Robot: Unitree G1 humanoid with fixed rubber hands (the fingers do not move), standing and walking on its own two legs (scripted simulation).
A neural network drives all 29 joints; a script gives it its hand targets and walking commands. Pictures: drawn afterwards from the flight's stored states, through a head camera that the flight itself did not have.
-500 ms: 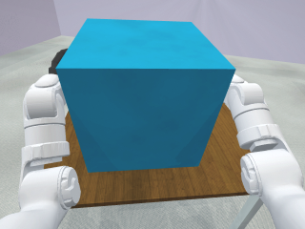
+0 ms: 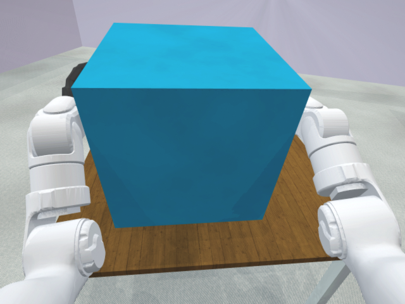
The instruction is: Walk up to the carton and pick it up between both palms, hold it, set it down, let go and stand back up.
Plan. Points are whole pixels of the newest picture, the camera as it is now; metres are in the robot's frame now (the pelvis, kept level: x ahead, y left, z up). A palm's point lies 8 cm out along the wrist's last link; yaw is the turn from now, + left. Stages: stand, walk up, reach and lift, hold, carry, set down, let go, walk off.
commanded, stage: hold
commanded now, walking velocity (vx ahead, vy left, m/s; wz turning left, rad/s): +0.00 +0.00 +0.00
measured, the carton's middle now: (188, 121) +0.41 +0.01 +0.23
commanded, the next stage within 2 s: none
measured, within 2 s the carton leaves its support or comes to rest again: neither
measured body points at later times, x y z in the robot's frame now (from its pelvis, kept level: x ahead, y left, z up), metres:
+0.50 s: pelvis +0.00 +0.00 +0.00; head -0.08 +0.01 +0.44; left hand +0.38 +0.20 +0.29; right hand +0.38 -0.19 +0.29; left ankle +0.02 +0.13 -0.75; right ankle -0.01 -0.11 -0.75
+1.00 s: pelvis +0.00 +0.00 +0.00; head -0.09 +0.02 +0.44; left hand +0.38 +0.20 +0.28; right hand +0.38 -0.19 +0.29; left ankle +0.02 +0.13 -0.75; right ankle -0.01 -0.11 -0.75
